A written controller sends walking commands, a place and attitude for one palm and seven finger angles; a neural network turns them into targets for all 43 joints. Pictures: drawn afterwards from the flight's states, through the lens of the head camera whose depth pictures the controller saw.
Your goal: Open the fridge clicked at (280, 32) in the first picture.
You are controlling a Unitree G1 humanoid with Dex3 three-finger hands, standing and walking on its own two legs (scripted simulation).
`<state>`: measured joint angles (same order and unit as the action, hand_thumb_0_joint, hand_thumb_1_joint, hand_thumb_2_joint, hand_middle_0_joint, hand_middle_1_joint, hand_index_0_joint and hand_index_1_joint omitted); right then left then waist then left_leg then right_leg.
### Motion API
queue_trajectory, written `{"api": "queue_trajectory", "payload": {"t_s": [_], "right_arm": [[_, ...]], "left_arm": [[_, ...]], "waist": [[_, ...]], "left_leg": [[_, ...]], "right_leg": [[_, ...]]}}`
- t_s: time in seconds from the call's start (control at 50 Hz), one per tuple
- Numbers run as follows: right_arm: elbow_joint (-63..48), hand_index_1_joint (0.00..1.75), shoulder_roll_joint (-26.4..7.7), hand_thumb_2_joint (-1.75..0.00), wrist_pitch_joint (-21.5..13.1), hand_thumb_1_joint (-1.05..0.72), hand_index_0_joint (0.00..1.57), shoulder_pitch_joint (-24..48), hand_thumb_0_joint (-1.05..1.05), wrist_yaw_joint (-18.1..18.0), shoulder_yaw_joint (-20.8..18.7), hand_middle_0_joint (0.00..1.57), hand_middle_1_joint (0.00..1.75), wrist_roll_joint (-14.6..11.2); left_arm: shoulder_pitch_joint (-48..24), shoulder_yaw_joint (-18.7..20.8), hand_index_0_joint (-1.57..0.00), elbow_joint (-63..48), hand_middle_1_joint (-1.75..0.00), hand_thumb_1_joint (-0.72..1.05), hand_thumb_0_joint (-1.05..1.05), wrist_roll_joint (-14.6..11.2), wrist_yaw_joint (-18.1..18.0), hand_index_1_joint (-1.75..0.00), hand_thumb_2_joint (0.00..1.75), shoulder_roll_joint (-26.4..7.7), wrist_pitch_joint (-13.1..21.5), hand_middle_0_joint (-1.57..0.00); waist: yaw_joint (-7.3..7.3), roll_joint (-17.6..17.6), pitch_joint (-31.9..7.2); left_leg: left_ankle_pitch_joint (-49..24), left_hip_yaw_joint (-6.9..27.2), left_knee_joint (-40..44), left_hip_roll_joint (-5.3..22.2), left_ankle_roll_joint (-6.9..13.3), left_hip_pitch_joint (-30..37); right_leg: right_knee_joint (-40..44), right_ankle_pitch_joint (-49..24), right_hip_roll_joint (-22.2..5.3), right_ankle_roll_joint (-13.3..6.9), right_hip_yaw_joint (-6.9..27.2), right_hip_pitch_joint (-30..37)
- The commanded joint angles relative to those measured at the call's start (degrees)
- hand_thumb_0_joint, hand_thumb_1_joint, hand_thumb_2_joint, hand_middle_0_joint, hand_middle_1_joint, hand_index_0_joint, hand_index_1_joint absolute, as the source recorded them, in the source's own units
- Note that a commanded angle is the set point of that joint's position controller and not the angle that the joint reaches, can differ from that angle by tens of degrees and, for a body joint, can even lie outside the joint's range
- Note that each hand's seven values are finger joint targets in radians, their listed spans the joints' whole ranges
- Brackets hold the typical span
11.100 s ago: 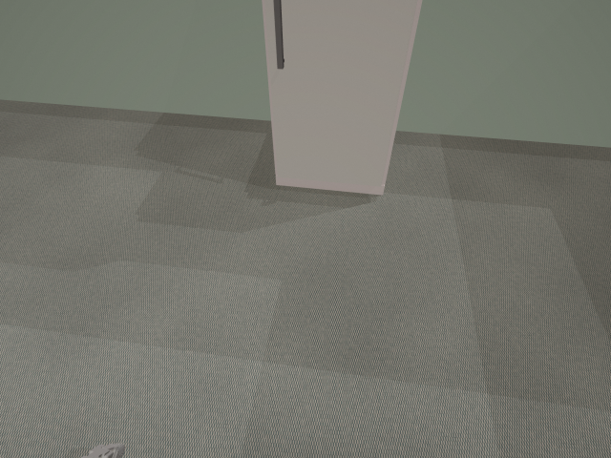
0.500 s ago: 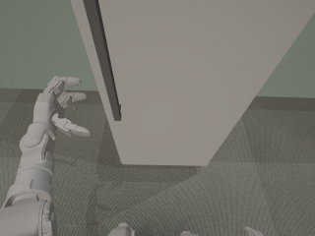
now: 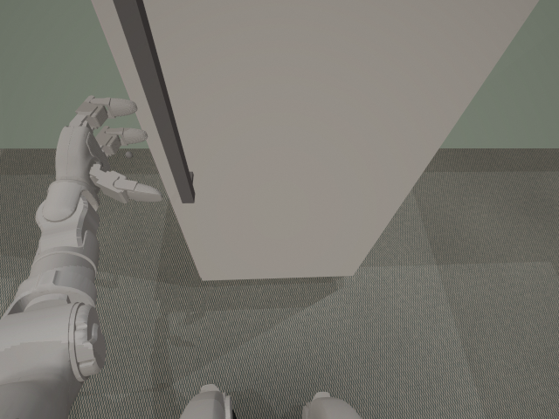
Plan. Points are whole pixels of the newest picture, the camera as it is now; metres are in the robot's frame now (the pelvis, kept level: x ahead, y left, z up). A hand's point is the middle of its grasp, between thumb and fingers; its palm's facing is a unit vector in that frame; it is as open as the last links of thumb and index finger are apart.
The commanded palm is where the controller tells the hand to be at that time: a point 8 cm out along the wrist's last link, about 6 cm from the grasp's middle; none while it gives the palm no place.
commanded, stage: move the hooked fingers beside the handle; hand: left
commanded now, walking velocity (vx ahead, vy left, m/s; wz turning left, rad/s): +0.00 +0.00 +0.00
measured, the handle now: (157, 77) +0.51 +0.14 +0.18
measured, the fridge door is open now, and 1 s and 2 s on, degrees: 0 0 0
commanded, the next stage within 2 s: feel for the door with the fingertips in 0.66 s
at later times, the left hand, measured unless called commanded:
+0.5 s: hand (131, 160) +0.46 +0.19 +0.08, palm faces +0.00 -1.00 -0.01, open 14.0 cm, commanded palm +0.43 +0.24 +0.08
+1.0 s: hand (138, 163) +0.45 +0.18 +0.08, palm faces -0.02 -1.00 +0.01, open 14.0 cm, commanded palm +0.43 +0.22 +0.08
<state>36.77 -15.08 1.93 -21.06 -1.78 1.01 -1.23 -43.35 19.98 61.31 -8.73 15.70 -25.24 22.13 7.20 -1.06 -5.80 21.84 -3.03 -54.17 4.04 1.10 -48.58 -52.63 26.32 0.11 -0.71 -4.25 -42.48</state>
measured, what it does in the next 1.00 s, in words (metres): stands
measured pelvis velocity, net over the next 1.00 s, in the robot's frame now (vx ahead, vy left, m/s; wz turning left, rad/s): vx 0.01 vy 0.00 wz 0.01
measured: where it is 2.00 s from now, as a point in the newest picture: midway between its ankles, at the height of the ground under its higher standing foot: outside the picture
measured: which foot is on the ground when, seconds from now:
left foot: down 0.00-1.00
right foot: down 0.00-1.00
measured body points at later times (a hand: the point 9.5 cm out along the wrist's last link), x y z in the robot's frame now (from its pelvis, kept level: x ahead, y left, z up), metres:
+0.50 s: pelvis +0.01 +0.00 +0.00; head +0.09 +0.01 +0.44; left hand +0.45 +0.24 +0.09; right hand +0.06 -0.27 -0.11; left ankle +0.04 +0.11 -0.68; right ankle -0.01 -0.11 -0.68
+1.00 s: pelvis +0.01 +0.00 +0.00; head +0.09 +0.02 +0.44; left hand +0.45 +0.23 +0.08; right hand +0.06 -0.26 -0.11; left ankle +0.04 +0.11 -0.68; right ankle -0.01 -0.11 -0.68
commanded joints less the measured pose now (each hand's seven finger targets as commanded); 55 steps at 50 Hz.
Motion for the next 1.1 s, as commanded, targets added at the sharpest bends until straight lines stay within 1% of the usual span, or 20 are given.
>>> {"api": "queue_trajectory", "payload": {"t_s": [0.0,0.04,0.1,0.16,0.22,0.28,0.38,0.4,0.44,0.46,0.54,0.6,0.66,0.7,0.84,0.9,0.92,0.98,1.02,1.08], "right_arm": [[-5.22,0.3,-9.63,-0.9,-0.38,-0.9,0.2,-6.01,0.0,-0.65,-3.52,0.2,0.3,-0.41],[-4.8,0.3,-9.56,-0.9,-0.19,-0.9,0.2,-6.01,0.0,-0.77,-3.6,0.2,0.3,-0.53],[-4.83,0.3,-9.36,-0.9,-0.33,-0.9,0.2,-6.23,0.0,-0.72,-3.84,0.2,0.3,-0.47],[-4.11,0.3,-9.1,-0.9,-0.33,-0.9,0.2,-6.12,0.0,-0.44,-3.97,0.2,0.3,-0.5],[-4.11,0.3,-9.63,-0.9,-0.02,-0.9,0.2,-6.49,0.0,-0.55,-3.86,0.2,0.3,-0.36],[-4.68,0.3,-9.2,-0.9,-0.08,-0.9,0.2,-6.21,0.0,-0.35,-3.75,0.2,0.3,-0.29],[-5.4,0.3,-9.0,-0.9,0.15,-0.9,0.2,-5.45,0.0,-0.25,-3.69,0.2,0.3,-0.48],[-5.25,0.3,-9.34,-0.9,0.26,-0.9,0.2,-5.42,0.0,-0.37,-3.77,0.2,0.3,-0.53],[-5.56,0.3,-9.01,-0.9,0.27,-0.9,0.2,-4.9,0.0,-0.31,-3.5,0.2,0.3,-0.68],[-5.35,0.3,-9.18,-0.9,0.27,-0.9,0.2,-4.91,0.0,-0.44,-3.69,0.2,0.3,-0.68],[-5.52,0.3,-8.99,-0.9,0.03,-0.9,0.2,-4.45,0.0,-0.36,-3.71,0.2,0.3,-0.6],[-5.49,0.3,-9.04,-0.9,0.14,-0.9,0.2,-4.43,0.0,-0.34,-3.71,0.2,0.3,-0.71],[-5.53,0.3,-8.98,-0.9,0.36,-0.9,0.2,-4.06,0.0,-0.29,-3.6,0.2,0.3,-0.78],[-5.62,0.3,-9.32,-0.9,0.45,-0.9,0.2,-4.27,0.0,-0.45,-3.61,0.2,0.3,-0.75],[-4.97,0.3,-8.78,-0.9,-0.14,-0.9,0.2,-3.89,0.0,-0.35,-3.79,0.2,0.3,-0.66],[-4.94,0.3,-8.92,-0.9,-0.29,-0.9,0.2,-4.17,0.0,0.0,-3.94,0.2,0.3,-0.57],[-5.11,0.3,-8.68,-0.9,-0.21,-0.9,0.2,-4.07,0.0,0.13,-3.87,0.2,0.3,-0.56],[-5.1,0.3,-8.88,-0.9,-0.09,-0.9,0.2,-4.26,0.0,0.18,-3.72,0.2,0.3,-0.41],[-5.27,0.3,-8.41,-0.9,-0.18,-0.9,0.2,-3.99,0.0,0.4,-3.78,0.2,0.3,-0.29],[-5.22,0.3,-8.43,-0.9,-0.53,-0.9,0.2,-4.49,0.0,0.71,-4.03,0.2,0.3,-0.02]], "left_arm": [[-21.44,2.41,-0.3,-11.97,-1.2,-0.5,0.0,-1.07,0.51,-1.2,0.3,-14.03,3.3,-0.3],[-23.81,1.42,-0.3,-12.02,-1.2,-0.5,0.0,-1.21,0.55,-1.2,0.3,-13.29,3.26,-0.3],[-24.03,1.29,-0.3,-16.1,-1.2,-0.5,0.0,-1.18,0.24,-1.2,0.3,-12.91,4.65,-0.3],[-23.06,-1.02,-0.3,-13.96,-1.2,-0.5,0.0,-1.46,-0.23,-1.2,0.3,-9.23,4.12,-0.3],[-22.54,1.64,-0.3,-12.42,-1.2,-0.5,0.0,-0.85,-1.05,-1.2,0.3,-12.91,3.5,-0.3],[-22.39,1.12,-0.3,-14.52,-1.2,-0.5,0.0,-0.71,-1.4,-1.2,0.3,-12.06,3.96,-0.3],[-21.39,-0.18,-0.3,-15.04,-1.2,-0.5,0.0,-1.31,-0.84,-1.2,0.3,-10.25,4.11,-0.3],[-20.48,1.73,-0.3,-14.4,-1.2,-0.5,0.0,-1.23,-0.85,-1.2,0.3,-12.48,4.11,-0.3],[-20.89,-0.22,-0.3,-13.72,-1.2,-0.5,0.0,-1.46,-0.48,-1.2,0.3,-10.37,3.62,-0.3],[-21.53,0.47,-0.3,-13.84,-1.2,-0.5,0.0,-1.44,-0.48,-1.2,0.3,-11.4,3.66,-0.3],[-21.75,-0.06,-0.3,-16.2,-1.2,-0.5,0.0,-1.45,-0.48,-1.2,0.3,-10.68,4.58,-0.3],[-19.81,0.02,-0.3,-16.06,-1.2,-0.5,0.0,-1.78,-0.22,-1.2,0.3,-10.43,4.44,-0.3],[-20.01,-1.19,-0.3,-14.63,-1.2,-0.5,0.0,-1.8,-0.14,-1.2,0.3,-9.21,3.39,-0.3],[-20.05,0.8,-0.3,-15.17,-1.2,-0.5,0.0,-1.61,-0.23,-1.2,0.3,-11.81,3.69,-0.3],[-22.54,-2.53,-0.3,-16.95,-1.2,-0.5,0.0,-2.1,-0.12,-1.2,0.3,-7.44,4.7,-0.3],[-20.05,-1.59,-0.3,-17.49,-1.2,-0.5,0.0,-2.29,-1.03,-1.2,0.3,-7.53,4.45,-0.3],[-18.59,-2.65,-0.3,-16.14,-1.2,-0.5,0.0,-2.15,-1.28,-1.2,0.3,-5.99,3.89,-0.3],[-20.47,-1.95,-0.3,-15.45,-1.2,-0.5,0.0,-1.52,-2.71,-1.2,0.3,-6.95,3.55,-0.3],[-21.84,-3.21,-0.3,-16.59,-1.2,-0.5,0.0,-0.89,-3.77,-1.2,0.3,-5.34,4.01,-0.3],[-21.27,-2.98,-0.3,-18.53,-1.2,-0.5,0.0,-0.82,-5.04,-1.2,0.3,-4.68,5.17,-0.3]], "waist": [[-0.76,-2.92,-23.58],[0.38,-2.16,-20.95],[-0.45,-6.31,-25.17],[0.3,-4.59,-22.43],[-0.26,-3.06,-21.72],[-0.7,-5.14,-23.1],[-0.17,-2.87,-22.11],[-0.85,-2.96,-22.76],[-0.14,-1.94,-21.0],[0.07,-1.17,-20.96],[-0.63,-4.88,-23.55],[-0.7,-3.3,-23.83],[-0.14,-2.39,-20.79],[-0.88,-2.61,-22.08],[0.12,-4.44,-22.47],[-0.8,-4.35,-24.31],[-0.67,-3.33,-23.12],[-0.5,-1.98,-20.33],[-0.5,-3.89,-22.1],[-0.64,-3.03,-24.24]], "left_leg": [[-15.95,4.37,4.93,-2.59,0.92,21.3],[-13.07,4.39,5.01,-2.52,1.1,20.09],[-16.13,4.88,5.03,-2.45,0.74,24.61],[-14.83,5.18,5.1,-2.28,0.67,24.47],[-14.52,5.02,5.31,-2.46,0.82,22.26],[-16.41,4.76,5.01,-2.69,0.87,23.5],[-16.57,4.3,4.77,-2.78,1.04,22.72],[-17.01,4.31,4.81,-2.69,0.88,22.73],[-15.2,4.25,5.03,-2.84,1.0,21.31],[-14.51,4.09,4.88,-2.79,1.15,20.9],[-16.29,4.49,4.68,-2.81,0.77,24.04],[-18.29,4.46,4.43,-2.79,0.87,24.2],[-15.83,4.37,4.92,-2.86,0.94,22.27],[-16.16,4.44,4.81,-2.97,0.97,22.19],[-16.02,4.84,4.6,-2.73,0.71,24.56],[-18.08,4.96,4.48,-2.71,0.57,25.33],[-17.81,4.81,4.54,-2.79,0.6,24.48],[-15.07,4.86,4.83,-2.99,0.78,21.78],[-15.41,4.91,4.81,-2.98,0.53,23.23],[-17.91,5.26,4.41,-2.88,0.49,24.98]], "right_leg": [[6.81,-19.0,2.56,0.08,2.61,4.56],[7.61,-16.58,2.59,0.28,2.75,3.23],[6.96,-17.75,2.72,-0.19,2.47,2.93],[7.48,-15.99,2.91,-0.08,1.91,0.91],[7.35,-16.68,2.69,-0.02,2.18,2.51],[6.87,-18.28,2.68,-0.25,2.19,3.22],[7.19,-19.96,2.76,-0.02,2.41,4.29],[7.06,-20.49,2.71,0.01,2.58,4.63],[7.43,-19.53,2.67,0.21,2.57,4.53],[7.68,-19.36,2.61,0.36,2.9,4.74],[7.12,-19.4,2.59,-0.04,2.66,3.97],[6.92,-21.57,2.68,0.0,2.61,4.63],[7.46,-20.0,2.62,0.16,2.35,4.08],[7.18,-20.23,2.61,0.02,2.64,4.9],[7.26,-18.91,2.67,-0.07,2.29,2.5],[6.68,-20.32,2.73,-0.21,2.04,3.29],[6.9,-20.39,2.78,-0.14,1.95,3.43],[7.0,-18.41,2.7,-0.2,1.87,3.36],[6.75,-18.27,2.64,-0.15,1.9,2.75],[6.2,-19.64,2.91,-0.3,1.71,3.17]]}}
